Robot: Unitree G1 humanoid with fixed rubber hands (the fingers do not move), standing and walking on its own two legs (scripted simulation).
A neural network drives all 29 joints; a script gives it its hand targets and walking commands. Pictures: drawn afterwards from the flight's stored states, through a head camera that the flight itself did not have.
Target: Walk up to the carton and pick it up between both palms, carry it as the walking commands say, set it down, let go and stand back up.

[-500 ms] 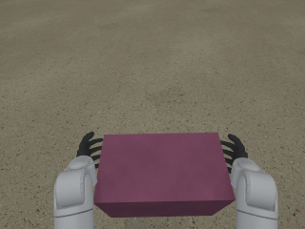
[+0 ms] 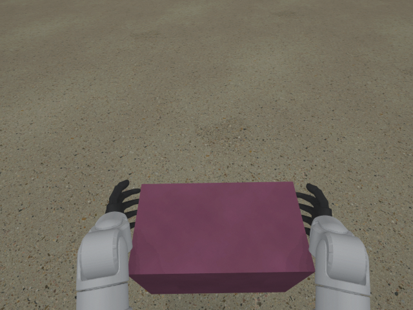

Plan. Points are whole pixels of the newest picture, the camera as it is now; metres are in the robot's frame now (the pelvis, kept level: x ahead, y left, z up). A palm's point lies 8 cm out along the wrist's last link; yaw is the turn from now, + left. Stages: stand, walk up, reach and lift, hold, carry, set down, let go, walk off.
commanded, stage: carry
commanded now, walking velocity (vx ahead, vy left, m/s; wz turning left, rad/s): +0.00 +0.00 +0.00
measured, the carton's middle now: (217, 241) +0.27 +0.00 +0.00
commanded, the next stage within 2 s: none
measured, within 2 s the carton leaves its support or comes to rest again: neither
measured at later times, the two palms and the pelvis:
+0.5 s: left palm (119, 220) +0.27 +0.18 +0.07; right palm (315, 224) +0.28 -0.18 +0.06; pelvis +0.01 +0.00 +0.00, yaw +0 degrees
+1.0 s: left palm (119, 220) +0.28 +0.19 +0.06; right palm (312, 226) +0.28 -0.18 +0.05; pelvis +0.01 +0.01 +0.00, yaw -1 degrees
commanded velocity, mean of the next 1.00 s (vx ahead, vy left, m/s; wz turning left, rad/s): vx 0.00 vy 0.00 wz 0.00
